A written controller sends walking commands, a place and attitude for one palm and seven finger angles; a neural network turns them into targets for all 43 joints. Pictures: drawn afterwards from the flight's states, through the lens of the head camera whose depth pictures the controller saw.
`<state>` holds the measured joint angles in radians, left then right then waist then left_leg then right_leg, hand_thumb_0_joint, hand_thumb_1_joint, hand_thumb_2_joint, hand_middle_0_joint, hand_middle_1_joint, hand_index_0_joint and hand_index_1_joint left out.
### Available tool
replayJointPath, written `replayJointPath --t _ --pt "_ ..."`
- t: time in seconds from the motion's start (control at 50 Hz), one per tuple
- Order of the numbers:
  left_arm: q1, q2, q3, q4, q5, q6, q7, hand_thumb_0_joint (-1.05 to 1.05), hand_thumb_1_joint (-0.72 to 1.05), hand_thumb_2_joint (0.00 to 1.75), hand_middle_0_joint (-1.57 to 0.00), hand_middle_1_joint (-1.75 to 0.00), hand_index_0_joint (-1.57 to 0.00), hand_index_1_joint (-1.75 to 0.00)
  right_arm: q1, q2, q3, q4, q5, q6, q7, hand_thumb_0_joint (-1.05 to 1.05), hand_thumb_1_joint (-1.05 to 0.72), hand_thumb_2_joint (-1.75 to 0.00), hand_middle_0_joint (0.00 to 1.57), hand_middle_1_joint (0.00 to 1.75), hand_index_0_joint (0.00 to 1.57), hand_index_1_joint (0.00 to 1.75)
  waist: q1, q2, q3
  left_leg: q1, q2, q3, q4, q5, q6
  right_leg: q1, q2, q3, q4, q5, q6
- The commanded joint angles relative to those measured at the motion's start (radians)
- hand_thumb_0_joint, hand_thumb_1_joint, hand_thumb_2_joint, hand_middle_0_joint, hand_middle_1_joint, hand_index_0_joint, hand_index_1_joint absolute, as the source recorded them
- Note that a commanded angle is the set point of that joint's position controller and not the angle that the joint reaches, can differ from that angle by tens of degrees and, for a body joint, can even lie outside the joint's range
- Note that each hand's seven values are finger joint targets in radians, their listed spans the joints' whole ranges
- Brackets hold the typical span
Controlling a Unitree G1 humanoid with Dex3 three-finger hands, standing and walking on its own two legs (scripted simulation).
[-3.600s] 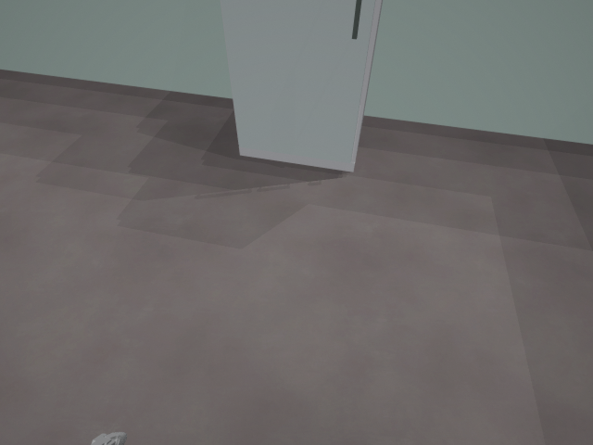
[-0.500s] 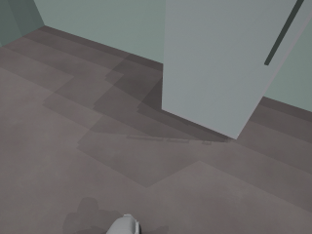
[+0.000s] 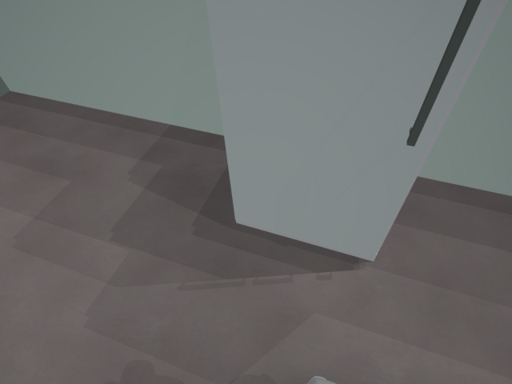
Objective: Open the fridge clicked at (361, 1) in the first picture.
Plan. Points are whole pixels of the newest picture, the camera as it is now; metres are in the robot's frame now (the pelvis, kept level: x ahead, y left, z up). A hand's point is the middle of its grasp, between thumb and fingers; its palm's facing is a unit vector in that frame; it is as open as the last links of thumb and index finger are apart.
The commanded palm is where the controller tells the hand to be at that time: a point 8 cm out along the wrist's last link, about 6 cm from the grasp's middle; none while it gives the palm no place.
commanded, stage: turn to face it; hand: right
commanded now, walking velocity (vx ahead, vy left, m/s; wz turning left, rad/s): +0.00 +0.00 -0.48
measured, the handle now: (446, 57) +0.70 -0.36 +0.18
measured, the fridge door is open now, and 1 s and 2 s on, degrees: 0 0 0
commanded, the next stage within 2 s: take the last steps up to it in 0.58 s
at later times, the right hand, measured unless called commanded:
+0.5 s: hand out of the picture +0.11 -0.21 -0.15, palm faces +0.20 +0.94 -0.26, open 7.3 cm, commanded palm none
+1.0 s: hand out of the picture -0.05 -0.16 -0.16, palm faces +0.43 +0.88 -0.21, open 7.3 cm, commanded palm none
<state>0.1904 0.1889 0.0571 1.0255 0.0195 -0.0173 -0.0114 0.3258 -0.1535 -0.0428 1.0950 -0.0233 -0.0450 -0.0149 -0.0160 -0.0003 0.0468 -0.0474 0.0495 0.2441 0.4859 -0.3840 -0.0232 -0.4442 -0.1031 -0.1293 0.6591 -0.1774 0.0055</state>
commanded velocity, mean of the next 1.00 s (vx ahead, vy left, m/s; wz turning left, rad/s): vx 0.10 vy -0.01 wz -0.23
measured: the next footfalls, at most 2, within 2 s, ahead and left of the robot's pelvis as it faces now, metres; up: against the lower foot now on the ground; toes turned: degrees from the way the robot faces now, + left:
right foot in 0.02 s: +0.15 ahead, -0.10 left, +0.00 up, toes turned -9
left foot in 0.56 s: +0.11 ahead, +0.13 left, +0.00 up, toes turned -7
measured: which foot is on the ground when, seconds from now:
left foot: down 0.00-0.04, up 0.06-0.54, down 0.56-1.00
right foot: up 0.00-0.00, down 0.02-0.56, up 0.58-1.00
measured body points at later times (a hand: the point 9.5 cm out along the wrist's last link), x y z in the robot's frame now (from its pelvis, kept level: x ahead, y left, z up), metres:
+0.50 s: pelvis +0.05 +0.00 +0.01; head +0.07 +0.00 +0.46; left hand +0.14 +0.23 -0.14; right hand +0.10 -0.26 -0.13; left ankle +0.07 +0.14 -0.70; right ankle +0.11 -0.09 -0.73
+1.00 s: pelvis +0.06 +0.00 +0.01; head +0.07 -0.01 +0.46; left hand +0.21 +0.21 -0.13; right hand -0.07 -0.20 -0.14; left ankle +0.07 +0.13 -0.73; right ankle +0.00 -0.12 -0.71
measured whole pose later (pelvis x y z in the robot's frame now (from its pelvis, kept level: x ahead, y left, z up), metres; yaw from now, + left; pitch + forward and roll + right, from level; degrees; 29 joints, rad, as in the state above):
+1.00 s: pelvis +0.06 +0.00 +0.01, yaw -19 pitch +0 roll -1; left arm 0.19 0.20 0.06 1.02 0.02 0.02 -0.02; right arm 0.39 -0.18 -0.05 1.08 -0.03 -0.02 -0.01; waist -0.07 0.02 0.03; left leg -0.16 0.12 0.18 0.46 -0.28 -0.03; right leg -0.24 -0.05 -0.08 0.59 -0.38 0.02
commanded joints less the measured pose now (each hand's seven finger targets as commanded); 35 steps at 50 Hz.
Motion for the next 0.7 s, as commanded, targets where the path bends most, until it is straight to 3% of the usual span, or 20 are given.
replayJointPath --t 0.0,0.02,0.04,0.06,0.08,0.12,0.16,0.22,0.36,0.38,0.46,0.5,0.52,0.54,0.56,0.58,0.62,0.64,0.68 --pt "0.268 0.208 0.035 -0.013 0.017 -0.017 0.01 0.0 0.9 0.9 -0.2 -0.3 -0.2 -0.3 0.06 -0.112 -0.028 -0.084 0.027 0.005 -0.01 0.0 -0.9 -0.9 0.2 0.3 0.2 0.3 0.102 -0.293 -0.17 -0.364 0.046 0.003 0.503 0.099 -0.032 0.507 -0.235 0.36 -0.186 0.669 -0.153" --pt "0.284 0.251 0.033 -0.006 0.0 -0.006 0.019 0.0 0.9 0.9 -0.2 -0.3 -0.2 -0.3 0.042 -0.105 -0.018 -0.115 0.023 0.01 -0.014 0.0 -0.9 -0.9 0.2 0.3 0.2 0.3 0.099 -0.337 -0.216 -0.399 -0.003 -0.108 0.711 -0.312 -0.032 0.483 -0.352 0.483 -0.266 0.737 -0.258" --pt "0.228 0.234 0.031 -0.017 -0.003 -0.001 0.023 0.0 0.9 0.9 -0.2 -0.3 -0.2 -0.3 0.001 -0.121 -0.022 -0.126 0.016 0.021 -0.018 0.0 -0.9 -0.9 0.2 0.3 0.2 0.3 0.082 -0.22 -0.17 -0.446 0.029 -0.184 0.766 -0.261 -0.018 0.42 -0.333 0.459 -0.301 0.535 -0.265" --pt "0.159 0.204 0.029 -0.035 -0.004 -0.005 0.028 0.0 0.9 0.9 -0.2 -0.3 -0.2 -0.3 -0.041 -0.106 -0.026 -0.126 0.011 0.027 -0.016 0.0 -0.9 -0.9 0.2 0.3 0.2 0.3 0.073 -0.221 -0.134 -0.489 0.054 -0.204 0.77 -0.183 -0.023 0.351 -0.286 0.431 -0.33 0.412 -0.226" --pt "0.093 0.171 0.018 -0.056 -0.002 -0.006 0.032 0.0 0.9 0.9 -0.2 -0.3 -0.2 -0.3 -0.057 -0.112 -0.032 -0.121 0.008 0.03 -0.01 0.0 -0.9 -0.9 0.2 0.3 0.2 0.3 0.049 -0.17 -0.083 -0.487 0.072 -0.217 0.765 -0.131 -0.031 0.282 -0.252 0.399 -0.337 0.336 -0.202" --pt "0.028 0.146 0.01 -0.08 -0.002 -0.006 0.032 0.0 0.9 0.9 -0.2 -0.3 -0.2 -0.3 -0.023 -0.103 -0.037 -0.107 0.004 0.047 -0.005 0.0 -0.9 -0.9 0.2 0.3 0.2 0.3 0.016 -0.136 -0.071 -0.432 0.069 -0.221 0.717 -0.026 -0.039 0.191 -0.177 0.3 -0.373 0.218 -0.158" --pt "0.013 0.145 0.013 -0.091 -0.004 -0.005 0.031 0.0 0.9 0.9 -0.2 -0.3 -0.2 -0.3 0.008 -0.096 -0.04 -0.104 0.002 0.06 -0.005 0.0 -0.9 -0.9 0.2 0.3 0.2 0.3 0.006 -0.139 -0.098 -0.415 0.058 -0.214 0.678 0.019 -0.045 0.181 -0.141 0.268 -0.394 0.14 -0.146" --pt "0.026 0.147 0.023 -0.097 -0.002 0.001 0.031 0.0 0.9 0.9 -0.2 -0.3 -0.2 -0.3 -0.015 -0.102 -0.046 -0.123 0.0 0.072 -0.008 0.0 -0.9 -0.9 0.2 0.3 0.2 0.3 0.012 -0.09 -0.102 -0.437 0.056 -0.219 0.622 0.036 -0.055 0.203 -0.146 0.303 -0.418 0.066 -0.16" --pt "0.052 0.164 0.036 -0.104 0.007 0.025 0.026 0.0 0.9 0.9 -0.2 -0.3 -0.2 -0.3 -0.114 -0.103 -0.04 -0.183 0.002 0.081 -0.013 0.0 -0.9 -0.9 0.2 0.3 0.2 0.3 0.043 -0.113 -0.043 -0.413 0.027 -0.217 0.412 -0.026 -0.052 0.191 -0.146 0.396 -0.431 -0.079 -0.188" --pt "0.056 0.164 0.037 -0.102 0.008 0.026 0.026 0.0 0.9 0.9 -0.2 -0.3 -0.2 -0.3 -0.122 -0.104 -0.038 -0.191 0.0 0.078 -0.013 0.0 -0.9 -0.9 0.2 0.3 0.2 0.3 0.045 -0.122 -0.043 -0.398 0.022 -0.217 0.367 -0.041 -0.048 0.196 -0.146 0.41 -0.421 -0.052 -0.191" --pt "0.044 0.171 0.042 -0.105 0.009 0.033 0.023 0.0 0.9 0.9 -0.2 -0.3 -0.2 -0.3 -0.068 -0.098 -0.033 -0.186 0.01 0.068 -0.018 0.0 -0.9 -0.9 0.2 0.3 0.2 0.3 0.026 -0.134 -0.081 -0.257 -0.017 -0.203 0.183 -0.008 -0.029 0.179 -0.123 0.421 -0.371 0.035 -0.176" --pt "0.023 0.156 0.041 -0.111 -0.001 0.033 0.02 0.0 0.9 0.9 -0.2 -0.3 -0.2 -0.3 -0.008 -0.11 -0.033 -0.172 0.011 0.055 -0.022 0.0 -0.9 -0.9 0.2 0.3 0.2 0.3 -0.008 -0.098 -0.11 -0.106 -0.009 -0.2 -0.052 0.148 -0.022 0.128 -0.074 0.375 -0.294 0.058 -0.124" --pt "0.032 0.117 0.037 -0.112 -0.01 0.034 0.015 0.0 0.9 0.9 -0.2 -0.3 -0.2 -0.3 0.002 -0.152 -0.037 -0.171 0.005 0.047 -0.028 0.0 -0.9 -0.9 0.2 0.3 0.2 0.3 -0.01 0.003 -0.114 -0.015 0.083 -0.294 -0.172 0.159 0.005 0.041 -0.01 0.314 -0.195 -0.013 -0.069" --pt "0.036 0.052 0.025 -0.133 -0.017 0.035 0.011 0.0 0.9 0.9 -0.2 -0.3 -0.2 -0.3 -0.008 -0.238 -0.05 -0.181 -0.008 0.039 -0.034 0.0 -0.9 -0.9 0.2 0.3 0.2 0.3 -0.004 0.257 -0.075 0.008 0.308 -0.536 -0.245 0.172 0.09 -0.111 0.128 0.158 -0.013 -0.205 0.007" --pt "0.001 0.092 0.035 -0.15 -0.007 0.045 0.013 0.0 0.9 0.9 -0.2 -0.3 -0.2 -0.3 -0.042 -0.269 -0.051 -0.207 -0.003 0.043 -0.031 0.0 -0.9 -0.9 0.2 0.3 0.2 0.3 -0.016 0.26 -0.042 -0.157 0.428 -0.575 -0.271 0.254 0.183 -0.077 0.132 0.149 0.186 -0.359 0.015" --pt "0.017 0.107 0.044 -0.135 -0.002 0.058 0.01 0.0 0.9 0.9 -0.2 -0.3 -0.2 -0.3 -0.102 -0.233 -0.049 -0.22 -0.002 0.043 -0.035 0.0 -0.9 -0.9 0.2 0.3 0.2 0.3 0.016 0.182 -0.025 -0.225 0.389 -0.493 -0.267 0.243 0.198 -0.055 0.109 0.18 0.32 -0.325 0.013" --pt "0.045 0.088 0.04 -0.093 0.003 0.069 0.007 0.0 0.9 0.9 -0.2 -0.3 -0.2 -0.3 -0.159 -0.186 -0.037 -0.225 0.001 0.039 -0.031 0.0 -0.9 -0.9 0.2 0.3 0.2 0.3 0.045 0.156 0.025 -0.226 0.28 -0.372 -0.22 0.341 0.162 -0.074 0.089 0.16 0.449 -0.244 0.027" --pt "0.057 0.082 0.036 -0.086 0.002 0.065 0.007 0.0 0.9 0.9 -0.2 -0.3 -0.2 -0.3 -0.144 -0.17 -0.033 -0.219 0.002 0.033 -0.029 0.0 -0.9 -0.9 0.2 0.3 0.2 0.3 0.046 0.131 0.022 -0.186 0.257 -0.318 -0.19 0.435 0.152 -0.09 0.086 0.152 0.463 -0.219 0.034" --pt "0.057 0.067 0.029 -0.076 -0.002 0.059 0.006 0.0 0.9 0.9 -0.2 -0.3 -0.2 -0.3 -0.081 -0.161 -0.03 -0.192 0.001 0.024 -0.026 0.0 -0.9 -0.9 0.2 0.3 0.2 0.3 0.025 0.133 -0.015 -0.088 0.244 -0.279 -0.168 0.525 0.139 -0.093 0.079 0.129 0.407 -0.214 0.047"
